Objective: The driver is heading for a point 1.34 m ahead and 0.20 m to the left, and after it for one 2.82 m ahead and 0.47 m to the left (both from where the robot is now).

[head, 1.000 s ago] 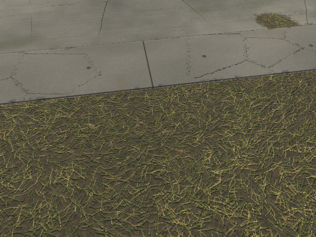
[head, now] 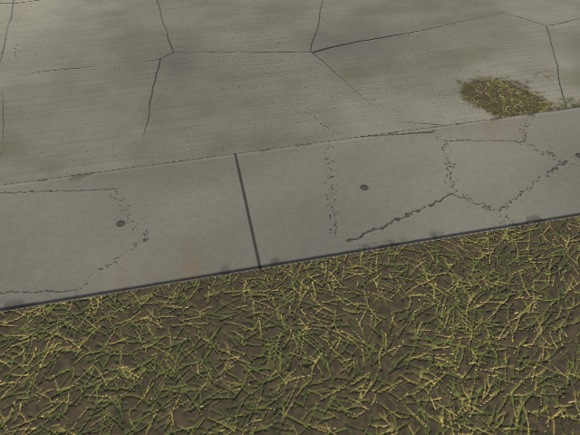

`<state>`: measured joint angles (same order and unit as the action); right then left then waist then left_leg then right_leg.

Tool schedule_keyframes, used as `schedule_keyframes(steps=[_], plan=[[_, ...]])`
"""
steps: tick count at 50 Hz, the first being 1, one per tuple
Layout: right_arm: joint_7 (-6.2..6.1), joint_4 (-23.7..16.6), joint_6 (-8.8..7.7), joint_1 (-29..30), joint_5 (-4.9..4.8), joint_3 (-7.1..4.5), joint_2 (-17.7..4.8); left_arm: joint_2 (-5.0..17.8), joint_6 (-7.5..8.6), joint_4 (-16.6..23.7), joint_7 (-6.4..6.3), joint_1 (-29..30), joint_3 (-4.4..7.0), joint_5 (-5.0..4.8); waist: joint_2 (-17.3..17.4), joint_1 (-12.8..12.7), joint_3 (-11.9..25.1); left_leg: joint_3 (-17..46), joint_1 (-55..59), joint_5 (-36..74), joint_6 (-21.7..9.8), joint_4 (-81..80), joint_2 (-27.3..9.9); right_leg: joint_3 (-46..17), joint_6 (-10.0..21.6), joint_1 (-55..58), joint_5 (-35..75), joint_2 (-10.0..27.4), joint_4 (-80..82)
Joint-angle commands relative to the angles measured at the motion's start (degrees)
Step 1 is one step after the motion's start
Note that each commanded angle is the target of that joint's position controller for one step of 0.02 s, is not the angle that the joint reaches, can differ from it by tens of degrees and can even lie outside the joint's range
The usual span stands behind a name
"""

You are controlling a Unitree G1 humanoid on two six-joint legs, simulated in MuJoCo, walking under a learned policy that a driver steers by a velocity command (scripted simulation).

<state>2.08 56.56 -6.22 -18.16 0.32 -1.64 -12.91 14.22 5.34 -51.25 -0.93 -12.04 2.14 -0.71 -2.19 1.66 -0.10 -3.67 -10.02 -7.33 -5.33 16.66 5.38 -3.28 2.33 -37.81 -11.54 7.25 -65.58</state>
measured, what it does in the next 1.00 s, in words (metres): walks ahead, turning left: right foot, then left foot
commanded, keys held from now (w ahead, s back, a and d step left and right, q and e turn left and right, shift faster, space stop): w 0.24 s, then w+q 0.76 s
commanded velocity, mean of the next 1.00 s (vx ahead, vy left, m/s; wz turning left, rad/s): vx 0.50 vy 0.00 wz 0.32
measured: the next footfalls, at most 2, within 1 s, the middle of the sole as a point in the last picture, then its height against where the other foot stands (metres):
right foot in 0.30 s outside the picture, level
left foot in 0.88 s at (247, 404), level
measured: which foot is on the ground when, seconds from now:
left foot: down 0.00-0.32, up 0.34-0.86, down 0.88-1.00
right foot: up 0.00-0.28, down 0.30-0.88, up 0.90-1.00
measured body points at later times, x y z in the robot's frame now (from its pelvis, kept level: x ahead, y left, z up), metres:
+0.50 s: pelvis +0.28 -0.08 +0.00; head +0.29 -0.09 +0.45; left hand +0.32 +0.19 -0.12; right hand +0.36 -0.35 -0.14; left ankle +0.26 +0.09 -0.65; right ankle +0.30 -0.17 -0.74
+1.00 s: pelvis +0.53 +0.02 -0.01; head +0.56 +0.04 +0.43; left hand +0.53 +0.32 -0.14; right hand +0.74 -0.19 -0.13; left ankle +0.56 +0.10 -0.74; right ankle +0.49 -0.16 -0.64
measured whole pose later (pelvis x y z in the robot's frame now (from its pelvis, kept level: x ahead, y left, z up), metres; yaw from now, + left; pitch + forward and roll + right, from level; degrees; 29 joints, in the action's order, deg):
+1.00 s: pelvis +0.53 +0.02 -0.01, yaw +23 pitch +1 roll +0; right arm 2.0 44.9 -3.3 -11.7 -0.9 -5.0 -15.1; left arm 15.4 7.4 -49.0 -0.4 -11.3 3.4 -1.1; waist -0.6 0.3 -3.0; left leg -1.4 -20.9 -10.1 -6.3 29.6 5.5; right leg -1.5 0.6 -23.9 -21.8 3.8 -71.8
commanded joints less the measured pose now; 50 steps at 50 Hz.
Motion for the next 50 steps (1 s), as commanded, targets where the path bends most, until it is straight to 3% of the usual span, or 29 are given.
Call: schedule_keyframes(steps=[1, 5, 10, 12, 13, 14, 15, 16, 17, 18, 19, 20, 22, 23, 25, 28, 32, 35, 38, 41, 42, 43, 44, 45, 46, 47, 48, 49, 50], plan=[[-1.12, -3.0, -1.03, 2.2, -0.05, -1.16, -7.4, 2.6, -0.23, 2.5, -0.42, -2.0, 0.79, 0.73, 4.4, -2.7, -3.1, 11.8, -6.0, 4.6, -9.8, -11.8, -15.9, 0.0, -1.5, -1.4, 9.1, 2.4, 7.9], [-2.03, -2.1, -0.28, -2.5, -0.96, -1.44, -9.0, 1.6, 0.43, 5.0, 0.3, 7.4, 0.38, 0.22, 4.4, 0.7, -3.1, 9.2, -0.8, 5.4, -7.2, -10.9, -15.1, 2.1, -2.0, 0.2, 17.7, -0.1, 24.7], [-2.2, -0.1, 0.91, -6.8, -1.51, -1.79, -9.6, 2.4, 0.93, 7.9, 2.05, 14.6, 0.12, -0.55, 5.1, 2.9, -4.8, 10.2, 8.4, 3.9, -6.5, -7.0, -18.6, 2.5, -1.0, 0.0, 12.9, -1.8, 33.5], [-2.34, 0.0, 1.51, -6.4, -1.54, -2.14, -10.3, 3.6, 1.45, 8.3, 2.67, 13.6, 0.47, -0.57, 5.8, 1.5, -4.1, 11.0, 11.1, 6.6, -5.6, -3.9, -20.1, 2.9, 0.6, 2.9, 8.3, -2.7, 35.9], [-2.35, -0.1, 1.83, -5.8, -1.57, -2.21, -10.6, 4.6, 1.74, 7.9, 2.73, 11.1, 0.99, -0.48, 6.3, -0.3, -2.8, 11.3, 10.6, 12.2, -5.0, -0.6, -19.8, 3.7, 1.4, 8.1, 6.5, -4.0, 37.2], [-2.32, -0.5, 2.12, -4.7, -1.38, -1.94, -10.1, 6.5, 1.97, 6.1, 2.55, 4.2, 2.17, -0.36, 6.0, -4.1, 0.9, 9.9, 9.2, 21.0, -3.8, 7.1, -17.4, 5.0, 2.6, 17.5, 5.8, -5.9, 38.9], [-2.19, -1.6, 2.08, -3.8, -0.62, -1.02, -7.9, 10.4, 2.22, 3.1, 2.06, -7.5, 3.78, -0.02, 3.9, -8.9, 8.9, 7.2, 1.4, 20.3, -1.9, 21.6, -13.7, 0.8, 5.3, 34.6, 7.3, -1.8, 37.1], [-1.85, -2.7, 1.06, -8.8, -0.57, 0.83, -1.6, 16.9, 1.82, 1.6, 1.75, -16.3, 5.46, 1.03, -8.7, -9.0, 18.4, 1.5, -22.7, 0.2, 2.7, 45.4, -4.4, -21.4, 12.9, 59.4, 1.7, 13.4, 38.9], [-1.72, -2.0, -0.33, -9.9, -1.62, 0.85, -2.3, 13.3, 1.64, 1.3, 1.82, -17.9, 4.42, 1.23, -13.1, -9.2, 23.1, 10.6, -30.7, -24.5, 2.5, 56.2, -2.2, -37.6, 15.1, 61.6, -3.1, 18.2, 46.8], [-1.75, -3.0, -0.8, -5.3, -3.32, -1.0, -8.6, 9.2, 1.84, 1.9, 1.77, -13.3, 3.14, 1.02, -8.3, -8.4, 14.8, 13.1, -34.8, -21.2, 1.4, 60.4, -5.4, -29.9, 11.9, 54.4, -3.8, 16.4, 47.7], [-2.06, -4.2, -0.67, -1.8, -3.44, -1.3, -9.1, 7.0, 1.86, 3.1, 1.8, -7.5, 2.33, 0.69, -5.1, -6.4, 9.3, 11.4, -34.1, -15.7, 1.1, 59.1, -8.5, -21.1, 9.9, 45.7, -0.5, 14.5, 49.1], [-2.5, -4.4, -0.13, 0.0, -2.7, -1.58, -8.2, 5.0, 1.93, 3.4, 2.08, -3.2, 1.72, 0.62, -2.0, -4.6, 5.3, 10.7, -31.9, -11.2, 1.4, 55.8, -10.5, -14.8, 8.6, 38.4, 2.2, 11.8, 51.9], [-2.56, -3.8, 1.74, -2.0, -2.32, -2.04, -5.7, 3.0, 2.29, 2.7, 2.33, -0.3, 1.32, 1.19, -3.9, -1.6, 1.9, 10.5, -25.9, -6.3, 1.7, 51.7, -12.7, -5.8, 6.7, 30.4, 6.2, 7.9, 55.6], [-2.44, -3.5, 2.47, -3.0, -2.43, -2.02, -4.3, 3.2, 2.46, 2.0, 2.26, -0.7, 1.47, 1.41, -3.7, -1.0, 1.2, 10.1, -25.2, -5.0, 1.8, 51.7, -12.5, -2.7, 6.8, 28.9, 9.7, 7.2, 56.4], [-2.5, -4.6, 3.34, -1.6, -2.35, -2.34, -3.9, 4.4, 2.66, 0.9, 1.84, -1.9, 1.95, 1.77, -2.4, -0.5, -0.3, 10.6, -27.8, -1.6, 2.2, 50.4, -12.5, 1.8, 7.2, 28.5, 15.5, 7.0, 57.1], [-2.33, -7.0, 3.51, 3.2, -1.85, -2.75, -3.9, 5.4, 2.28, -0.2, 0.78, -3.4, 2.28, 1.98, -1.2, -1.1, -2.0, 11.5, -32.7, 4.9, 3.0, 43.2, -12.1, 5.7, 7.3, 30.7, 18.0, 7.3, 57.9], [-1.0, -9.9, 3.22, 10.5, -1.38, -2.38, -2.9, 7.0, 1.63, -0.7, -0.34, -4.9, 2.62, 1.59, -0.5, -3.2, -4.0, 7.4, -32.5, 12.0, 2.9, 30.7, -11.7, 10.5, 6.3, 33.3, 17.1, 7.3, 58.9], [0.14, -12.8, 3.13, 16.2, -1.36, -1.92, -2.1, 7.8, 0.72, -1.9, -0.74, -8.2, 2.98, 1.06, 0.5, -5.3, -5.9, 4.8, -35.0, 10.9, 2.0, 25.5, -11.6, 12.5, 6.2, 39.4, 19.0, 9.2, 57.5], [1.28, -15.5, 3.15, 19.5, -1.67, -1.87, -2.1, 8.7, -0.49, -2.3, -0.79, -9.2, 3.42, 0.4, 0.0, -5.5, -6.5, 1.6, -35.0, 5.2, 0.5, 22.5, -10.6, 14.5, 5.5, 44.4, 25.4, 10.6, 53.7], [1.77, -16.5, 3.47, 15.3, -1.85, -3.25, -4.7, 11.3, -1.39, -1.1, -1.18, -6.5, 4.13, -0.13, -3.4, -1.2, -1.6, -3.9, -22.6, -3.0, -2.5, 22.0, -5.1, 17.2, 3.8, 44.7, 52.1, 10.2, 42.7], [1.69, -15.5, 3.56, 9.5, -2.08, -4.43, -6.9, 12.1, -1.79, -0.7, -1.3, -5.4, 4.33, -0.23, -4.1, 2.3, 1.8, -4.9, -14.6, -4.5, -4.1, 21.0, -2.7, 17.6, 3.2, 43.3, 58.0, 9.6, 34.1], [1.01, -13.2, 3.59, 0.2, -2.08, -6.4, -10.4, 12.2, -1.9, -0.1, -1.27, -4.1, 4.21, -0.55, -2.7, 7.3, 6.7, -3.9, -0.4, -0.5, -6.3, 15.7, -0.6, 18.4, 1.2, 37.6, 53.5, 7.1, 21.2], [-0.46, -11.5, 4.07, -6.8, -1.86, -8.2, -16.2, 9.5, -1.21, 1.6, -1.07, -4.8, 3.3, 0.84, 6.5, 8.5, 11.2, 12.4, 16.6, 0.5, -9.9, 13.9, -10.6, 17.9, -1.4, 21.0, 23.8, 3.2, 2.1], [-0.51, -13.6, 3.33, -3.4, -1.54, -8.31, -20.2, 1.9, 1.15, 4.8, 0.02, -9.0, 1.03, 0.98, 17.5, 1.4, 18.2, 48.0, 32.7, -6.4, -22.3, 4.6, -24.4, 7.7, -4.2, -1.9, -21.3, -10.0, -17.7], [-0.27, -13.4, 2.92, -5.9, -0.85, -6.82, -15.2, 7.1, 3.82, 6.3, 1.01, -1.7, 1.98, -1.25, 10.1, 5.7, 19.7, 49.9, 32.8, -7.7, -20.2, -1.1, -24.6, -2.9, -2.3, -8.2, -19.7, -7.8, -20.0], [-0.31, -13.3, 2.3, -3.6, -0.75, -5.97, -11.8, 7.7, 4.62, 7.7, 1.27, 1.8, 2.13, -2.63, 8.1, 4.7, 12.1, 40.1, 26.7, -4.1, -17.2, -0.4, -22.7, -2.3, -0.7, -10.9, -14.9, -5.1, -16.8], [-0.12, -14.2, 1.89, 1.2, -1.28, -5.27, -9.5, 7.3, 4.6, 7.1, 0.81, 1.8, 2.13, -1.56, 1.6, 1.2, 7.0, 32.4, 16.7, 1.7, -14.5, -0.4, -19.7, -2.0, -0.5, -7.6, -10.4, -2.2, -10.7], [-0.21, -15.2, 1.76, 4.9, -1.37, -4.57, -7.4, 8.1, 3.91, 6.6, 0.34, 1.3, 2.81, -0.03, 1.2, -0.9, 5.0, 27.0, 9.3, 6.5, -12.7, -0.9, -17.3, -1.7, -1.0, -3.1, -8.2, -0.4, -5.7], [-0.47, -16.0, 1.76, 6.4, -1.03, -4.16, -6.7, 8.2, 2.95, 6.6, 0.39, -0.1, 3.14, 0.45, 2.0, -2.5, 4.1, 24.7, 4.5, 8.7, -12.2, -2.3, -15.8, -1.9, -1.6, 0.6, -6.8, 0.5, -3.3]])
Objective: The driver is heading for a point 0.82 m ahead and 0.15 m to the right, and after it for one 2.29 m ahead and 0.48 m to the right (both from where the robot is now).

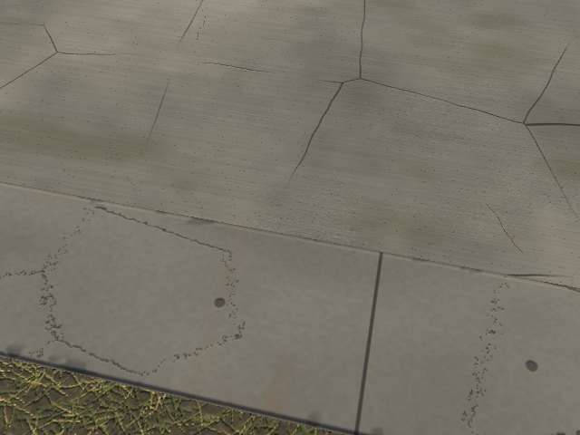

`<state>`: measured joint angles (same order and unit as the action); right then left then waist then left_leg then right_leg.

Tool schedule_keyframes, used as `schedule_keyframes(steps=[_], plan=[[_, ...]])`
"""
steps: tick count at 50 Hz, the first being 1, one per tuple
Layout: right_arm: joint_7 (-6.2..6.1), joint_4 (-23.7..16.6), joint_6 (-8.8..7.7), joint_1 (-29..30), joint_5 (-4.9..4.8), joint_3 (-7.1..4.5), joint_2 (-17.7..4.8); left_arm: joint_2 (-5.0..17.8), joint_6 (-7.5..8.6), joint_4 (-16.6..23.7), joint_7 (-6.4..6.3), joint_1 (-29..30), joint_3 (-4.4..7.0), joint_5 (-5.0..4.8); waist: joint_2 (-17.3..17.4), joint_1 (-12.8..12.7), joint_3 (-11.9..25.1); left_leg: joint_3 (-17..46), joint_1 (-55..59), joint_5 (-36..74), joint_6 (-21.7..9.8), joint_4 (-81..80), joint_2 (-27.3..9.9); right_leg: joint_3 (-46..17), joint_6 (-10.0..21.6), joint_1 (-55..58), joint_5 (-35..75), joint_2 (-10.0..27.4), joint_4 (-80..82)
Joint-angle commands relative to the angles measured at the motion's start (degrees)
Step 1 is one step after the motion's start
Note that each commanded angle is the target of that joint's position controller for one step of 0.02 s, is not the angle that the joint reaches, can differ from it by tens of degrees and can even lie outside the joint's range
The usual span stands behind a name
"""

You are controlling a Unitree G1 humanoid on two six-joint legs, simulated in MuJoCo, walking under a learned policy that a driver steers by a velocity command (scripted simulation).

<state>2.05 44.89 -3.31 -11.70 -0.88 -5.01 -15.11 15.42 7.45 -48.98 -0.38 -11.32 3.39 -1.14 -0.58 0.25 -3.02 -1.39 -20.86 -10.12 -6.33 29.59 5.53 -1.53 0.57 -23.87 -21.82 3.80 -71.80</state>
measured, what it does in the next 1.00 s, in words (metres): walks ahead, turning right: right foot, then left foot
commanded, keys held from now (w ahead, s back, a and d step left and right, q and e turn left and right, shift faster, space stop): w+q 0.02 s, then w+e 0.88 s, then w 0.10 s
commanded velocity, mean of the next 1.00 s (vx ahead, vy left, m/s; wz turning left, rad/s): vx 0.50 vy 0.00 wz -0.29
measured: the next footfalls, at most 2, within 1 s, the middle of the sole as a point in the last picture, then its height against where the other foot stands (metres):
right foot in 0.42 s outside the picture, level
left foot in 0.90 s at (297, 328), level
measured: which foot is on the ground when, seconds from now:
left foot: down 0.00-0.44, up 0.46-0.88, down 0.90-1.00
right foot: up 0.00-0.40, down 0.42-0.90, up 0.92-1.00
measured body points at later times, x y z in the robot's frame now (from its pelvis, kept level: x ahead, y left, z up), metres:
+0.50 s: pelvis +0.29 -0.06 -0.01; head +0.33 -0.06 +0.44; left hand +0.49 +0.18 -0.11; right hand +0.32 -0.34 -0.14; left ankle +0.11 +0.07 -0.64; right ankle +0.38 -0.14 -0.73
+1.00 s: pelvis +0.57 -0.06 +0.00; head +0.59 -0.06 +0.45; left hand +0.73 +0.17 -0.12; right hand +0.64 -0.37 -0.08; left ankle +0.67 +0.02 -0.73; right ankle +0.41 -0.14 -0.66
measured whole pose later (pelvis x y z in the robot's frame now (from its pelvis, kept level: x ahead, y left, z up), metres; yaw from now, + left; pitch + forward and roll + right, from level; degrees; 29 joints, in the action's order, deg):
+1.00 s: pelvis +0.57 -0.06 +0.00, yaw -22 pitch +2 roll +1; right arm 1.0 39.5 -6.9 -8.2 0.0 -3.2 -14.5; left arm 16.3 1.5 -41.7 -0.8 -21.2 3.5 -1.7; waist -2.1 -1.6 1.0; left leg 1.2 -22.9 -10.4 -1.3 30.9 2.5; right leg -8.5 2.5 -19.7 -27.4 -5.0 -62.8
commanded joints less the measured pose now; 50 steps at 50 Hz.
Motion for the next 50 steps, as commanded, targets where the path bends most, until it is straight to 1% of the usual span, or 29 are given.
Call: schedule_keyframes(steps=[1, 3, 5, 10, 15, 17, 19, 20, 21, 22, 23, 24, 25, 26, 27, 28, 29, 31, 33, 37, 40, 42, 44, 45, 46, 47, 48, 49, 50], plan=[[-0.69, -4.5, -1.24, 0.0, 0.12, -0.92, -5.2, 6.5, 0.08, 4.8, -0.17, -1.1, 2.0, 1.3, 0.7, -1.8, 6.5, 21.7, 12.6, 13.5, -11.4, -16.2, -15.2, -3.2, -0.8, -11.8, 4.4, 3.9, 5.4], [-1.37, -3.9, -1.61, -1.5, 0.41, -0.91, -6.0, 4.7, -1.08, 4.6, -0.13, -1.3, 1.58, 1.66, 1.2, -2.1, 5.9, 16.5, 10.0, 20.4, -11.3, -17.5, -14.8, -1.3, -2.3, -11.5, 8.4, 4.2, 10.1], [-2.0, -2.5, -1.77, -4.0, 0.52, -0.89, -6.5, 3.8, -1.49, 5.5, -0.2, 2.1, 1.13, 1.66, 2.6, -0.5, 4.4, 12.6, 9.9, 24.1, -9.9, -18.3, -13.8, -0.3, -3.0, -13.5, 15.2, 4.3, 17.0], [-2.3, -0.5, -2.04, -7.5, 0.61, -0.46, -7.1, 2.6, -1.26, 7.2, 0.92, 10.2, 0.19, 0.46, 4.2, 3.7, 2.2, 7.6, 13.6, 17.0, -5.5, -19.5, -13.2, 1.3, -0.5, -13.1, 31.6, 2.4, 33.7], [-2.43, 2.2, -1.64, -9.7, 0.93, -0.48, -7.7, 3.0, -0.93, 9.9, 2.9, 15.2, -0.2, -0.23, 3.5, 5.5, -0.8, 6.5, 25.2, 19.4, -4.8, -17.3, -18.1, 0.8, 2.2, -19.8, 26.7, 0.6, 38.7], [-2.75, 2.5, -0.99, -9.3, 0.85, -0.54, -8.1, 3.0, -0.73, 10.7, 3.93, 15.0, -0.3, -0.33, 4.0, 4.6, -0.3, 5.0, 28.5, 27.4, -3.9, -14.2, -19.3, 1.7, 3.8, -19.4, 21.5, -0.8, 39.6], [-3.22, 1.8, -0.49, -7.2, 0.9, -0.71, -9.3, 4.7, -0.96, 10.3, 4.3, 10.4, 0.47, 0.0, 5.8, 1.7, 3.9, 2.6, 28.8, 46.8, -2.5, -7.4, -18.5, 5.2, 5.6, -10.8, 16.6, -4.3, 39.1], [-3.47, 1.5, -0.06, -6.1, 0.93, -0.73, -10.0, 6.6, -1.19, 9.1, 4.15, 4.7, 1.48, 0.22, 6.4, -1.4, 7.5, 1.2, 27.9, 55.6, -1.6, 0.2, -17.5, 6.8, 6.9, -3.0, 15.4, -6.6, 39.3], [-3.75, 0.9, 0.16, -4.7, 0.73, -0.54, -10.2, 8.9, -1.42, 7.3, 3.75, -3.8, 2.74, 0.42, 4.9, -6.2, 11.6, -0.8, 22.2, 54.6, 0.3, 12.1, -15.3, 5.5, 8.9, 9.8, 19.5, -7.2, 42.1], [-4.04, -0.7, -0.41, -5.6, 1.82, 0.36, -8.3, 13.7, -1.86, 6.4, 2.86, -12.3, 3.88, 0.81, -3.6, -8.2, 18.1, -3.1, 8.6, 32.5, 2.6, 31.5, -11.6, -11.0, 13.4, 26.3, 24.3, 4.3, 42.4], [-2.68, -1.2, -2.08, -12.5, 1.9, 2.45, -1.3, 14.5, -1.77, 7.0, 3.02, -11.9, 3.94, 0.34, -18.0, -3.2, 24.7, 2.3, -15.0, -19.1, 6.7, 51.4, 1.0, -42.5, 25.2, 45.2, 18.0, 16.5, 49.4], [-1.69, -1.7, -3.98, -9.2, 0.85, 1.45, -7.5, 10.1, -2.25, 6.8, 2.88, -12.0, 2.89, -0.2, -9.8, -6.1, 24.1, 10.4, -21.6, -18.9, 5.0, 54.3, -2.9, -42.4, 22.3, 45.8, 9.2, 14.6, 52.8], [-1.26, -3.8, -4.83, -3.4, -0.98, 1.22, -8.6, 8.0, -2.58, 7.9, 2.44, -9.5, 2.37, 0.14, -6.1, -6.2, 16.1, 9.4, -24.2, -15.3, 4.4, 52.5, -5.5, -33.9, 19.6, 39.0, 9.0, 12.7, 53.3], [-1.5, -4.8, -5.29, -0.4, -0.38, 1.33, -7.7, 7.9, -2.65, 8.9, 2.48, -6.1, 2.2, 0.51, 1.0, -4.0, 10.0, 8.4, -23.0, -12.3, 4.2, 46.9, -7.6, -28.2, 18.1, 29.2, 14.4, 10.4, 54.6], [-1.99, -5.0, -4.96, 0.7, 0.91, 0.79, -8.2, 6.4, -2.6, 9.8, 2.29, -3.5, 1.73, 0.65, 3.2, -2.2, 7.8, 7.8, -20.2, -10.4, 4.8, 41.7, -9.4, -24.4, 17.2, 22.8, 19.9, 8.5, 55.5], [-2.12, -5.4, -4.3, -0.2, 1.28, 0.62, -7.7, 6.3, -2.76, 10.7, 2.05, -2.3, 1.5, 1.18, 2.0, -0.4, 6.5, 7.6, -17.1, -9.6, 5.4, 39.4, -10.2, -22.5, 17.3, 18.0, 23.1, 6.9, 56.8], [-2.33, -5.6, -3.67, -1.6, 1.55, 0.62, -7.0, 6.4, -2.84, 11.1, 1.86, -1.8, 1.64, 1.08, 0.5, 0.6, 6.1, 7.2, -15.9, -9.2, 6.2, 36.5, -10.7, -21.4, 17.5, 15.5, 24.5, 6.0, 57.8], [-2.78, -6.0, -2.64, -1.8, 1.81, 0.85, -5.7, 7.4, -2.82, 11.4, 1.36, -2.6, 2.0, 0.88, -1.0, 1.0, 5.5, 5.6, -14.7, -7.6, 8.1, 30.8, -10.7, -17.9, 17.8, 11.3, 28.6, 4.7, 58.6], [-3.04, -7.2, -2.15, 1.9, 2.02, 1.31, -4.6, 8.8, -3.2, 11.1, 0.66, -4.4, 2.51, 0.5, -1.7, 0.0, 4.6, 4.7, -14.7, -1.0, 9.4, 22.9, -10.0, -15.4, 16.7, 8.8, 28.2, 3.0, 58.7], [-2.43, -8.9, -2.66, 9.5, 1.6, 1.91, -3.3, 8.9, -4.27, 10.5, -0.18, -7.8, 2.66, -0.22, -3.9, -3.3, 4.6, 4.3, -9.4, 13.2, 9.6, 7.4, -6.6, -14.0, 13.0, 7.4, 23.3, 0.1, 56.1], [-1.71, -10.3, -3.41, 12.9, 0.86, 1.46, -4.5, 8.7, -5.01, 10.1, -0.31, -10.0, 2.71, -0.52, -4.4, -4.4, 4.7, 5.4, -7.3, 12.3, 9.0, 2.3, -5.0, -18.6, 12.2, 10.4, 18.7, 1.4, 52.7], [-1.28, -10.7, -4.09, 12.5, 0.54, 0.67, -6.1, 8.7, -5.42, 10.0, -0.5, -10.6, 2.79, -0.54, -5.3, -3.6, 4.7, 6.2, -5.7, 8.1, 7.8, -0.8, -4.6, -22.9, 11.6, 13.5, 16.2, 2.6, 49.6], [-1.26, -9.4, -4.76, 6.9, 0.29, -0.31, -7.4, 8.0, -5.74, 10.9, -0.63, -8.9, 2.72, -0.4, -6.9, -0.2, 5.8, 5.5, 1.8, 6.1, 5.7, -4.6, -4.5, -24.4, 10.0, 13.7, 16.0, 1.6, 45.3], [-1.6, -8.6, -5.01, 1.3, 0.97, -1.09, -9.0, 5.9, -5.55, 11.7, -0.57, -8.0, 2.02, -0.11, -6.1, 2.6, 9.8, 8.0, 12.0, 5.9, 3.3, -4.2, -8.4, -22.2, 8.1, 10.5, 15.9, -0.6, 38.0], [-1.95, -7.6, -5.03, -7.8, 1.67, -2.03, -12.5, 1.9, -5.14, 12.6, -0.5, -8.7, 0.61, 0.86, 1.6, 5.7, 16.9, 18.5, 25.7, 3.7, -0.8, -4.3, -19.0, -14.9, 5.4, 3.0, 5.9, -5.1, 21.1], [-1.3, -4.7, -4.08, -11.9, 1.9, -2.88, -15.8, 1.0, -4.68, 13.6, -0.53, -17.3, 0.12, -1.06, 22.3, 1.6, 21.0, 45.2, 38.0, -11.5, -9.9, -9.7, -29.3, -8.8, 2.7, -15.3, -13.5, -10.2, 5.7], [-1.07, -5.8, -3.86, -10.3, 0.41, -1.7, -9.9, 6.4, -4.57, 11.3, -0.6, -16.9, 1.03, -1.26, 14.2, 3.1, 15.2, 47.1, 34.9, -23.6, -9.0, -12.5, -28.4, -10.2, 1.8, -21.9, -11.0, -6.0, -1.0], [-1.18, -5.7, -3.46, -8.7, 0.2, -0.89, -7.1, 8.4, -4.73, 12.0, -0.43, -10.3, 1.62, -0.86, 8.2, 4.6, 8.2, 38.2, 28.6, -21.9, -6.7, -12.7, -25.6, -8.9, 1.4, -23.6, -5.3, -4.7, -2.5], [-1.07, -6.0, -3.09, -6.4, 0.81, -0.45, -6.7, 7.6, -4.81, 12.6, -0.46, -7.1, 1.53, -0.34, 4.2, 3.8, 4.8, 32.0, 22.5, -14.9, -5.9, -13.6, -23.1, -7.5, 1.2, -22.0, -1.6, -3.4, -1.4]])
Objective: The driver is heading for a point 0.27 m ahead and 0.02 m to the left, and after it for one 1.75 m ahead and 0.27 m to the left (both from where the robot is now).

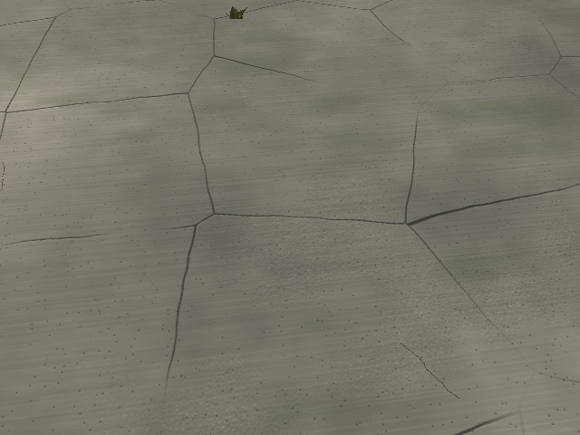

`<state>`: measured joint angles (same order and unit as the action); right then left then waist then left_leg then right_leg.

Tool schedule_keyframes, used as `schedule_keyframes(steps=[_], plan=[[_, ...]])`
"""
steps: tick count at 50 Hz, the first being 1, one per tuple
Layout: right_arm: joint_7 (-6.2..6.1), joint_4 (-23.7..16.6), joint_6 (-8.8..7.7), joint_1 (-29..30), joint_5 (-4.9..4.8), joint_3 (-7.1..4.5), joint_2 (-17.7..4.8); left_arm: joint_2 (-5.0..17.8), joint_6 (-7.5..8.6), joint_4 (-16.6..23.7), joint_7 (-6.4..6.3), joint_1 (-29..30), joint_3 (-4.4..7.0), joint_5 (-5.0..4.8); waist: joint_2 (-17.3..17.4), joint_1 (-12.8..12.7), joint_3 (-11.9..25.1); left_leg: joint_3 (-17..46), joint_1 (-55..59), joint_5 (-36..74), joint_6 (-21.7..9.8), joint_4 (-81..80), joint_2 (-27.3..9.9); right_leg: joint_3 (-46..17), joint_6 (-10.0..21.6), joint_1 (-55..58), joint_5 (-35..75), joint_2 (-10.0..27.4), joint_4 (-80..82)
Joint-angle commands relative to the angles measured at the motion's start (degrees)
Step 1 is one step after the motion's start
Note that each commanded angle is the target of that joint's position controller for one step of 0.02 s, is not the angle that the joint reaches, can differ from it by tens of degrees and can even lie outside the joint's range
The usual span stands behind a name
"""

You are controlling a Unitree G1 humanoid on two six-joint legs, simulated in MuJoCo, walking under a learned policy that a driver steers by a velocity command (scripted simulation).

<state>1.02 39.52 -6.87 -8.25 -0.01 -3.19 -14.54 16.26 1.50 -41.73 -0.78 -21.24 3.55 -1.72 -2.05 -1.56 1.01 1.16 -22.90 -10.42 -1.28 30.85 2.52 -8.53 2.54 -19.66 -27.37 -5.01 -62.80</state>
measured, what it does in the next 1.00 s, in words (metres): goes down, turning left: right foot, then left foot 0.14 m lower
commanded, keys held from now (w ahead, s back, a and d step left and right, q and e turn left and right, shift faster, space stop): w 0.14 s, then w+q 0.82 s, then w+e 0.04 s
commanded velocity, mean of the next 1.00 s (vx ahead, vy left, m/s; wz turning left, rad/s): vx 0.50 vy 0.00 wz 0.28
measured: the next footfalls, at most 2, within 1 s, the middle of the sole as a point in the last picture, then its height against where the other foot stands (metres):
right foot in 0.36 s outside the picture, level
left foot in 1.00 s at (207, 425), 0.14 m lower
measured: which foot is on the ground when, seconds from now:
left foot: down 0.00-0.38, up 0.40-0.98, down 1.00-1.00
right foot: up 0.00-0.34, down 0.36-1.00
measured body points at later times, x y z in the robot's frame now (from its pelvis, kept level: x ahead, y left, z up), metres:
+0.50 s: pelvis +0.23 -0.05 +0.01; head +0.25 -0.06 +0.46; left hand +0.38 +0.21 -0.07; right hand +0.28 -0.33 -0.13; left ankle +0.14 +0.10 -0.64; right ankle +0.28 -0.16 -0.73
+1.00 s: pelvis +0.48 +0.08 -0.10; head +0.50 +0.11 +0.35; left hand +0.35 +0.34 -0.23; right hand +0.77 -0.06 -0.19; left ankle +0.55 +0.22 -0.84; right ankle +0.29 -0.16 -0.71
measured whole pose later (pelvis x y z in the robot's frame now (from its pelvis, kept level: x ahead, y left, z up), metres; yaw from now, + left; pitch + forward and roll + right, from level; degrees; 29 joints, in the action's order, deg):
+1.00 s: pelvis +0.48 +0.08 -0.10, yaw +22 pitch +1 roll -5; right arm 4.3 42.9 -0.5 -3.2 -1.1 -4.8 -16.0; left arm 15.7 3.2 -48.6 -1.5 -24.8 5.0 -1.5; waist 3.2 -5.7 -1.5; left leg 0.3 -25.7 16.3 -5.1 26.1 -4.1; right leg 16.3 -7.2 1.3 -42.9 10.8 -56.8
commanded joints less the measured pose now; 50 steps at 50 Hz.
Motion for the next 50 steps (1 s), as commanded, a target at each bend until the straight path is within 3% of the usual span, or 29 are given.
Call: schedule_keyframes(steps=[1, 2, 4, 9, 12, 14, 16, 17, 18, 19, 20, 21, 22, 23, 24, 26, 29, 31, 32, 33, 35, 36, 38, 42, 44, 46, 48, 49, 50], plan=[[-0.03, -0.2, 0.74, -8.3, 0.39, -2.03, -6.7, 6.2, 1.36, 6.0, 0.03, 4.5, 1.48, 0.91, 5.6, 4.6, -1.6, 25.2, 20.3, -8.5, -10.9, -15.8, -18.1, -0.6, -1.0, -25.4, 6.7, 6.6, -7.3], [-0.13, 0.0, 0.73, -7.5, 0.82, -1.64, -6.0, 5.3, 1.45, 6.0, 0.33, 4.0, 1.42, 0.73, 7.0, 3.1, -1.8, 21.4, 17.2, -4.1, -10.4, -16.8, -16.4, -0.1, -1.0, -22.6, 8.3, 8.2, -5.0], [0.01, 1.1, 0.59, -7.4, 0.51, -1.47, -5.5, 3.8, 1.34, 5.8, 0.64, 3.3, 1.09, 0.72, 8.6, 1.8, -1.0, 17.0, 14.8, 2.7, -11.0, -18.1, -14.9, 2.2, -1.4, -20.0, 8.9, 9.2, -0.6], [-0.36, 3.8, 1.39, -9.7, -0.72, -2.34, -9.6, 1.1, 2.32, 8.2, 1.17, 12.3, -0.6, 1.45, 6.5, 4.1, -1.7, 10.3, 12.9, 10.1, -11.5, -20.0, -13.7, 5.9, -2.4, -16.9, 20.3, 10.4, 18.3], [-0.71, 6.0, 2.11, -12.6, -1.39, -2.32, -11.1, 1.6, 3.39, 9.9, 1.93, 17.5, -0.49, 1.08, 6.9, 5.6, -2.2, 8.8, 11.7, 11.9, -10.6, -18.7, -12.6, 7.3, -3.0, -11.5, 26.2, 7.7, 26.8], [-0.76, 6.8, 2.6, -13.9, -1.17, -2.31, -11.2, 2.5, 3.96, 10.3, 2.36, 17.9, -0.02, 0.92, 7.8, 5.2, -0.8, 9.1, 11.4, 13.8, -10.4, -16.4, -12.9, 7.5, -3.1, -6.4, 26.9, 6.2, 27.5], [-1.02, 7.0, 3.27, -13.7, -1.58, -2.34, -11.4, 4.1, 4.39, 10.2, 2.61, 16.0, 0.79, 0.89, 8.3, 3.0, -0.5, 11.4, 11.8, 10.5, -8.8, -13.6, -13.6, 7.3, -2.2, -1.5, 24.5, 5.8, 31.3], [-1.19, 7.0, 3.59, -13.2, -1.68, -2.16, -10.9, 4.6, 4.48, 9.2, 2.53, 12.2, 1.28, 1.0, 8.0, 0.5, 0.4, 11.6, 10.9, 10.4, -7.6, -10.6, -12.9, 7.7, -1.2, 4.1, 23.6, 5.5, 33.6], [-1.11, 6.7, 3.49, -13.1, -1.28, -1.63, -9.6, 6.9, 4.55, 7.8, 2.11, 6.2, 2.5, 1.39, 6.5, -2.5, 3.4, 9.9, 8.6, 10.6, -5.8, -3.2, -10.0, 6.6, 0.6, 12.8, 23.2, 7.2, 35.1], [-1.03, 5.1, 3.27, -13.6, 0.16, -0.27, -5.8, 11.4, 4.54, 7.3, 1.47, -2.2, 3.6, 2.39, -2.2, -5.5, 11.3, 6.1, 1.0, -2.9, -3.1, 14.8, -5.5, -5.7, 4.6, 25.9, 24.2, 19.6, 36.0], [-1.09, 4.5, 2.31, -21.5, -0.86, 0.61, -2.2, 13.9, 3.68, 6.3, 1.82, -4.0, 4.12, 2.17, -17.9, -2.3, 16.6, 2.7, -15.4, -22.4, -0.9, 31.6, -0.8, -25.4, 12.7, 36.9, 12.8, 29.4, 41.1], [-1.12, 5.4, 2.2, -19.4, -2.0, -0.97, -7.7, 9.4, 3.6, 5.7, 2.15, -4.6, 3.16, 1.69, -12.6, -3.7, 12.6, 6.7, -21.1, -20.8, -1.0, 39.0, -2.8, -28.6, 12.7, 33.1, 5.1, 28.1, 44.6], [-1.01, 4.7, 2.62, -15.0, -2.54, -2.07, -10.4, 6.7, 3.83, 5.4, 2.45, -2.3, 2.28, 1.49, -7.5, -3.4, 6.6, 7.4, -22.1, -15.7, -1.4, 40.9, -4.7, -20.6, 11.1, 26.9, 6.5, 26.3, 45.4], [-1.17, 4.7, 3.45, -13.8, -2.5, -2.31, -10.0, 5.3, 3.94, 5.9, 2.84, 1.9, 1.7, 1.71, -4.7, -1.4, 3.6, 6.7, -19.7, -11.5, -1.1, 40.4, -6.3, -14.7, 10.3, 20.6, 12.1, 23.9, 47.2], [-1.24, 4.7, 4.29, -13.4, -1.93, -2.5, -9.1, 3.7, 4.1, 5.6, 3.06, 5.0, 1.35, 1.59, -4.8, 0.1, 1.1, 7.0, -18.5, -8.7, -0.7, 38.5, -7.8, -10.2, 10.2, 16.5, 15.7, 22.5, 48.9], [-0.98, 4.2, 5.67, -13.4, -1.98, -2.57, -6.8, 2.3, 4.87, 4.5, 2.94, 7.2, 1.34, 1.16, -5.2, 2.0, -0.7, 7.2, -15.8, -6.0, -0.8, 35.1, -9.8, -4.8, 9.7, 12.4, 18.1, 20.9, 52.4], [-0.85, 2.6, 6.45, -10.3, -1.15, -2.24, -4.7, 4.4, 5.46, 1.9, 2.25, 5.8, 2.54, 1.75, -1.6, 2.0, -1.4, 7.0, -17.9, -1.2, -0.1, 31.0, -9.8, 1.5, 10.6, 13.1, 27.7, 21.2, 53.5], [-0.44, 2.5, 6.42, -9.9, -0.44, -2.45, -4.8, 6.2, 5.88, 0.4, 1.78, 4.1, 3.32, 2.63, 0.6, 1.6, 0.3, 7.3, -18.8, 6.0, 0.4, 31.5, -9.9, 4.5, 11.1, 15.5, 33.2, 22.5, 51.1], [-0.18, 2.4, 6.42, -9.7, -0.54, -2.6, -5.0, 6.1, 5.94, -0.2, 1.6, 3.9, 3.33, 2.61, 0.7, 1.7, 0.3, 7.8, -20.1, 7.9, 0.4, 31.3, -9.9, 6.1, 10.8, 16.0, 34.5, 22.7, 50.3], [0.05, 1.7, 5.92, -6.6, -1.61, -3.57, -6.5, 5.1, 6.14, -0.6, 0.97, 3.4, 3.13, 2.16, -0.3, 1.7, -1.9, 10.0, -24.2, 11.5, -0.1, 27.7, -9.6, 7.2, 8.6, 18.3, 28.6, 21.6, 50.4], [0.23, 0.8, 4.93, -2.1, -1.82, -3.3, -6.1, 5.0, 6.3, -2.0, -0.08, 1.3, 3.11, 1.49, -1.6, 0.0, -4.0, 10.2, -28.0, 15.0, -0.8, 23.4, -8.9, 8.2, 7.0, 20.9, 25.4, 22.2, 49.5], [0.44, 0.0, 4.29, 0.0, -1.33, -3.35, -6.3, 5.7, 6.1, -2.2, -0.96, 1.5, 3.21, 1.22, -1.1, 0.4, -5.2, 10.9, -26.4, 20.4, -0.6, 18.8, -8.8, 10.4, 5.9, 19.1, 25.2, 21.9, 48.9], [1.44, -1.0, 4.42, 3.4, -0.49, -2.6, -4.3, 6.3, 5.35, -2.5, -1.88, 1.0, 3.43, 1.58, -1.0, -0.8, -6.1, 5.2, -20.7, 28.3, -0.3, 12.7, -8.2, 16.0, 4.9, 14.6, 20.1, 20.2, 46.6], [3.64, -3.0, 5.89, 8.2, -1.73, -2.33, -3.9, 6.8, 4.43, -2.9, -1.7, -1.5, 3.74, 1.18, -1.9, -3.5, -8.8, 3.8, -17.9, 30.3, -1.3, 6.2, -8.2, 17.6, 3.2, 14.5, 12.6, 22.9, 39.9], [4.14, -3.4, 6.49, 11.6, -1.76, -1.82, -3.3, 6.3, 3.45, -3.4, -1.28, -2.8, 3.65, 0.65, -0.3, -5.1, -10.4, 2.3, -18.6, 28.5, -1.6, 1.9, -8.5, 18.6, 1.9, 17.1, 12.1, 23.8, 34.9], [4.26, -1.4, 6.9, 10.2, -1.64, -1.69, -2.9, 6.6, 2.23, -3.9, -1.45, -3.0, 3.6, 0.29, 1.0, -5.0, -9.7, 0.7, -14.1, 29.5, -2.0, -1.6, -8.6, 20.6, 0.3, 17.8, 16.2, 24.7, 28.4], [3.64, 3.2, 6.72, 0.3, -1.23, -3.23, -5.6, 7.7, 1.68, -4.1, -1.1, -2.4, 3.26, 0.57, 0.8, -1.0, -4.0, -2.8, -0.7, 28.5, -2.8, -3.3, -5.9, 21.5, -1.3, 17.3, 28.2, 23.8, 14.0], [2.64, 6.9, 6.48, -9.2, -0.97, -4.55, -7.6, 8.6, 1.52, -4.8, -0.54, -2.2, 3.22, 0.05, 0.8, 4.0, 0.8, -4.6, 13.7, 29.0, -4.4, -5.6, -3.1, 21.8, -2.0, 12.8, 33.7, 21.9, 1.7], [1.6, 10.2, 6.44, -17.9, -0.18, -5.94, -11.8, 8.4, 2.04, -5.9, -0.12, -1.2, 2.93, -0.32, 4.4, 10.4, 3.4, -3.8, 29.3, 34.8, -7.6, -9.6, -4.3, 21.4, -4.7, 2.3, 22.7, 17.4, -18.2]])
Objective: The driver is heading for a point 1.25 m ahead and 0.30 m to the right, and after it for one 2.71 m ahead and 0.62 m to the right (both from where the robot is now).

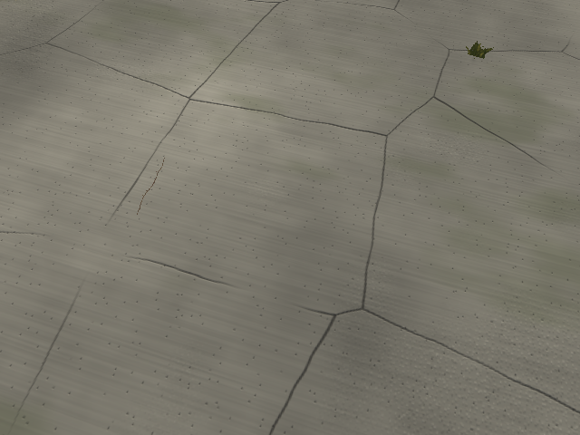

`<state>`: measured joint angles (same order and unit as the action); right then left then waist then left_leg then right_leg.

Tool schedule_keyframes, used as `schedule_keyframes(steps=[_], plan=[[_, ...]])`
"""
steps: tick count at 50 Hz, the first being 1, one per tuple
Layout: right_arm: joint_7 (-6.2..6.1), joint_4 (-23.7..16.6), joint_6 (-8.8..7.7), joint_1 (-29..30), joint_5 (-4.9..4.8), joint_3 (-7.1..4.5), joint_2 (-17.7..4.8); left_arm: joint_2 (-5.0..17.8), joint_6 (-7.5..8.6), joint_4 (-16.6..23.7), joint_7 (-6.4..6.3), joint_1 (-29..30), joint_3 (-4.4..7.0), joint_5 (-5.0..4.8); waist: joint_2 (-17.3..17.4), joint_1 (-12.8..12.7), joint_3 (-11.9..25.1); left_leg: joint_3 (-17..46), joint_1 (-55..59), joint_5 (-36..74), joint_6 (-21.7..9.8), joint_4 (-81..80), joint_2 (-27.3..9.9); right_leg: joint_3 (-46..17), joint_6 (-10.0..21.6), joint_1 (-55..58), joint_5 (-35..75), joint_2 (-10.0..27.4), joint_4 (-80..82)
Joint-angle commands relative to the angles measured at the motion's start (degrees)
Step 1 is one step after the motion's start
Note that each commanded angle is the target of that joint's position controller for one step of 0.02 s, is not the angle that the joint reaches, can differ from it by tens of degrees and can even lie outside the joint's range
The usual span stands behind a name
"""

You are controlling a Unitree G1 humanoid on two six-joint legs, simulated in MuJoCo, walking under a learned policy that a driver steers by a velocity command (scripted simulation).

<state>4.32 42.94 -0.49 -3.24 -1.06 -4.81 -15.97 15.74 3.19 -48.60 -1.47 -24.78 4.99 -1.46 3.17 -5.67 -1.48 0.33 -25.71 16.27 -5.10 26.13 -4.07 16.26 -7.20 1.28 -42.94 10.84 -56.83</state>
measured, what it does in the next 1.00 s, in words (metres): goes down, turning right: right foot, then left foot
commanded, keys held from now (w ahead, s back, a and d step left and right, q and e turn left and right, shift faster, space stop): w+e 1.00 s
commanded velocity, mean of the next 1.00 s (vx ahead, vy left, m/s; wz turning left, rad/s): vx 0.50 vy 0.00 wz -0.37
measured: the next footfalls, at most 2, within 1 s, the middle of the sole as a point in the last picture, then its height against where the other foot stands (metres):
right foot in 0.50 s outside the picture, level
left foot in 1.00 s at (336, 317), level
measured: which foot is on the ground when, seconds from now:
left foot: down 0.00-0.52, up 0.54-0.98, down 1.00-1.00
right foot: down 0.00-0.00, up 0.02-0.48, down 0.50-1.00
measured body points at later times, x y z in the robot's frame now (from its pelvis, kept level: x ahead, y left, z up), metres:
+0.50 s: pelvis +0.30 -0.02 -0.05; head +0.32 -0.02 +0.40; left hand +0.53 +0.19 -0.14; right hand +0.27 -0.29 -0.20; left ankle +0.11 +0.10 -0.76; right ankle +0.42 -0.11 -0.77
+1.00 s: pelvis +0.59 -0.06 -0.04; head +0.61 -0.08 +0.41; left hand +0.73 +0.19 -0.15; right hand +0.71 -0.38 -0.11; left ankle +0.75 -0.01 -0.77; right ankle +0.42 -0.11 -0.77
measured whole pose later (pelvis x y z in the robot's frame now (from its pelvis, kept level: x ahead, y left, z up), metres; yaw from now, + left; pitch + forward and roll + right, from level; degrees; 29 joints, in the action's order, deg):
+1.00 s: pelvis +0.59 -0.06 -0.04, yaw -27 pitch +3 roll +0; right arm 1.0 42.8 -7.3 0.9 -0.1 -2.8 -15.0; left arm 15.7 2.1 -45.0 -1.0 -23.1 4.6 -1.3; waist 1.6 -5.1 0.3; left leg 4.2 -25.8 -1.8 -0.1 24.3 1.4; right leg -14.8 4.2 -4.0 -25.1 -7.0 -28.0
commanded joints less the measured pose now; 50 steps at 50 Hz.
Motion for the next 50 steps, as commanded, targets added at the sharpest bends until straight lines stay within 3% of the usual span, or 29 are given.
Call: schedule_keyframes(steps=[1, 2, 3, 4, 5, 6, 7, 8, 11, 14, 17, 20, 23, 24, 25, 26, 27, 28, 29, 30, 31, 32, 35, 40, 43, 46, 48, 49, 50], plan=[[-2.13, 8.1, -1.43, -23.8, 2.89, -3.76, -15.8, 0.8, 1.57, 0.9, 1.3, -5.9, -0.08, 1.36, 16.8, 8.9, 12.0, 6.5, 57.4, 38.8, -8.2, 18.3, -6.4, -9.9, 3.2, -47.0, -11.3, -4.3, -52.3], [-1.49, 7.3, -2.19, -29.0, 1.29, -3.04, -14.5, 3.0, 3.6, 1.1, 1.7, -8.4, -0.99, -0.5, 13.4, 12.7, 26.6, 16.9, 62.7, 37.9, -14.4, 22.0, -13.4, -25.1, 3.9, -51.6, -9.6, -6.7, -56.7], [-1.13, 8.5, -1.73, -34.9, 0.45, -3.33, -13.1, 7.0, 4.41, 3.7, 1.69, -1.2, 0.07, -2.93, 6.6, 16.7, 30.0, 24.0, 60.1, 10.0, -16.7, 9.6, -17.3, -27.2, 5.6, -53.6, -2.8, -7.1, -48.4], [-1.76, 10.1, -1.46, -28.7, -0.62, -3.76, -15.5, 5.3, 4.48, 6.3, 0.72, 5.0, -0.41, -4.33, 3.8, 11.7, 21.7, 32.2, 49.8, -18.2, -16.6, -1.7, -19.6, -21.8, 5.7, -59.1, 6.1, -5.4, -45.5], [-1.95, 6.1, -2.28, -17.0, 0.02, -1.85, -10.8, 7.3, 3.64, 6.1, -0.82, 7.9, -0.27, -3.59, -0.9, 8.8, 14.2, 32.8, 34.0, -28.8, -14.5, -7.6, -20.3, -21.6, 6.9, -55.1, 18.7, -3.2, -36.1], [-2.05, 4.9, -3.59, -10.4, 1.44, -0.87, -7.4, 6.8, 2.33, 4.6, -1.48, 6.5, -0.18, -2.41, 0.2, 6.2, 10.5, 33.3, 23.2, -24.2, -14.1, -6.6, -22.0, -24.5, 7.2, -50.3, 23.6, -2.1, -34.4], [-2.03, 5.1, -4.37, -6.8, 1.66, -0.1, -5.0, 5.6, 0.79, 2.9, -1.51, 4.4, -0.09, -0.7, -1.5, 3.2, 4.7, 24.4, 11.7, -16.6, -11.4, -7.1, -18.0, -24.5, 6.1, -44.1, 27.7, -0.8, -27.5], [-2.21, 5.7, -4.75, -6.0, 1.92, -0.06, -4.5, 3.4, 0.1, 2.2, -1.2, 3.2, -0.15, 0.08, 0.5, 2.3, 3.0, 19.0, 7.5, -15.9, -9.8, -8.2, -15.5, -25.2, 5.8, -40.7, 28.3, -0.3, -21.8], [-4.17, 7.9, -6.25, -9.5, 2.68, -0.23, -5.0, 2.9, 0.32, 3.8, -0.28, 8.1, -0.14, 0.27, 2.3, 3.9, 1.0, 10.0, 8.8, -4.1, -8.4, -10.4, -12.3, -26.5, 5.3, -41.2, 34.6, -1.5, -8.6], [-5.58, 8.8, -6.03, -11.4, 1.7, -0.32, -4.7, 1.1, 0.75, 5.0, 1.12, 13.6, -0.87, 0.79, 0.2, 6.1, 0.7, 1.5, 16.0, 0.6, -5.5, -11.6, -9.7, -23.3, 7.3, -42.2, 44.7, -4.1, 5.9], [-6.19, 10.2, -5.29, -14.2, 1.14, -0.25, -4.9, -0.7, 0.49, 7.2, 2.49, 19.8, -1.5, 0.6, -0.9, 8.4, -1.3, -3.5, 20.7, 0.2, -3.2, -12.9, -9.1, -18.2, 8.9, -41.4, 49.3, -6.1, 14.4], [-6.22, 11.6, -4.02, -16.2, 0.8, -0.36, -5.4, -1.0, 0.21, 9.4, 3.65, 23.6, -1.52, 0.47, -1.4, 9.1, -3.3, -6.3, 27.0, 3.5, -2.2, -11.0, -10.5, -15.1, 10.9, -42.5, 45.4, -7.9, 18.3], [-6.69, 10.4, -2.73, -13.4, 0.43, -1.19, -8.8, 1.7, -0.05, 10.4, 4.65, 20.1, -0.24, 0.72, 2.3, 5.1, 1.1, -9.1, 30.0, 27.6, -0.4, -1.1, -10.9, -10.1, 14.2, -32.7, 35.7, -12.4, 18.5], [-6.83, 10.0, -2.37, -12.0, 0.4, -1.39, -9.6, 3.8, -0.29, 9.3, 4.72, 13.8, 0.82, 0.68, 2.9, 1.2, 4.2, -9.7, 28.4, 31.8, 0.2, 7.1, -10.7, -9.8, 15.6, -24.4, 34.2, -14.0, 19.3], [-6.84, 9.3, -2.38, -10.0, 0.32, -1.28, -9.6, 7.3, -0.63, 6.8, 4.21, 4.1, 2.56, 0.67, 0.6, -4.3, 8.6, -10.7, 21.9, 26.4, 2.0, 20.5, -8.2, -11.6, 17.5, -9.9, 38.0, -15.0, 23.3], [-6.36, 8.1, -3.19, -12.8, 2.36, -0.08, -5.2, 12.7, -1.2, 5.3, 2.96, -1.4, 3.84, 0.08, -12.9, -3.1, 12.9, -11.3, 5.4, -12.7, 4.7, 42.1, -1.6, -29.5, 22.1, 6.4, 42.6, -4.1, 24.0], [-4.63, 5.8, -5.59, -16.6, 1.87, 1.74, -0.8, 14.4, -0.41, 7.0, 3.39, 0.1, 3.46, 0.04, -19.8, 1.4, 21.4, 1.0, -14.4, -50.1, 6.0, 57.3, 9.2, -63.7, 34.0, 21.6, 30.1, 7.9, 35.8], [-3.75, 5.0, -7.59, -9.3, -0.32, 0.23, -6.4, 10.6, 0.02, 7.1, 3.21, -0.5, 2.56, 0.8, -12.1, -2.1, 18.7, 7.5, -21.1, -47.1, 4.1, 57.0, 5.7, -62.0, 30.5, 20.5, 23.6, 6.9, 40.0], [-3.61, 3.3, -8.19, -5.1, -1.4, 0.09, -6.8, 8.5, 0.56, 7.3, 2.98, 3.5, 1.99, 0.96, -8.5, -0.6, 10.5, 6.5, -22.3, -41.5, 2.8, 52.0, 3.2, -54.1, 27.5, 11.9, 24.5, 5.0, 40.9], [-4.11, 3.5, -8.08, -4.2, -0.48, 0.1, -5.8, 7.2, 0.97, 8.3, 3.09, 8.0, 1.55, 0.79, -1.5, 2.7, 5.4, 6.0, -18.6, -37.9, 2.8, 46.3, 0.7, -47.8, 25.6, 1.7, 30.5, 2.6, 41.5], [-4.67, 4.1, -7.4, -5.2, 0.75, -0.46, -6.2, 6.1, 1.21, 9.2, 2.98, 11.2, 1.18, 0.92, -1.1, 4.9, 4.5, 5.8, -13.9, -35.9, 3.4, 41.4, -0.9, -43.4, 24.5, -4.7, 36.4, 0.7, 42.0], [-4.76, 4.2, -6.42, -6.4, 1.05, -0.62, -6.2, 5.6, 1.2, 9.9, 2.78, 12.3, 0.9, 1.24, -2.6, 6.4, 4.5, 6.0, -9.8, -34.5, 4.0, 39.2, -1.7, -41.1, 23.9, -9.0, 39.4, -0.7, 43.1], [-5.32, 3.0, -4.68, -5.0, 2.06, -0.57, -4.7, 7.0, 1.38, 9.6, 1.74, 10.9, 1.13, 0.55, -4.3, 6.8, 3.7, 4.1, -7.7, -29.8, 7.1, 31.0, -1.3, -35.4, 23.6, -14.7, 45.9, -3.0, 44.5], [-4.95, -1.1, -5.12, 5.5, 1.67, 0.4, -2.6, 8.1, 0.68, 8.0, 0.69, 5.8, 1.48, 0.21, -7.0, 2.9, 2.0, 3.6, -6.6, -13.6, 8.6, 11.1, 2.2, -32.4, 19.9, -15.7, 41.4, -6.6, 43.5], [-4.23, -3.1, -5.7, 9.2, 0.97, 0.58, -3.1, 8.1, 0.3, 7.0, 0.76, 3.9, 1.54, -0.03, -8.5, 1.3, 1.5, 3.6, -3.4, -10.5, 8.2, 5.2, 3.9, -34.6, 18.8, -15.0, 38.4, -6.3, 42.1], [-3.47, -4.5, -6.76, 10.3, 0.61, 0.34, -4.8, 7.5, -0.21, 6.2, 0.44, 2.5, 1.4, -0.16, -9.0, 1.1, 1.3, 4.8, -3.2, -15.3, 7.3, 0.5, 4.8, -39.5, 18.7, -9.1, 38.1, -4.5, 37.5], [-3.3, -4.1, -7.67, 7.4, 0.35, -0.15, -6.4, 7.8, -0.59, 6.4, 0.13, 3.4, 1.5, 0.05, -11.0, 3.1, 2.1, 4.5, 1.0, -19.9, 5.7, -1.1, 5.2, -42.3, 18.1, -7.1, 41.2, -3.7, 33.8], [-3.49, -2.8, -8.05, 2.2, 0.55, -0.78, -7.5, 7.0, -0.72, 7.0, 0.14, 4.6, 1.18, 0.08, -11.4, 5.8, 4.2, 3.6, 8.0, -19.2, 4.1, -3.5, 5.1, -41.8, 16.9, -7.8, 44.6, -5.3, 30.1], [-3.88, -1.5, -8.34, -5.8, 1.46, -1.61, -9.8, 4.8, -0.43, 8.0, 0.42, 6.1, 0.3, 0.52, -10.0, 9.7, 10.3, 7.3, 21.4, -19.1, 1.0, -1.4, -0.1, -38.7, 15.0, -12.6, 45.6, -7.9, 19.9]])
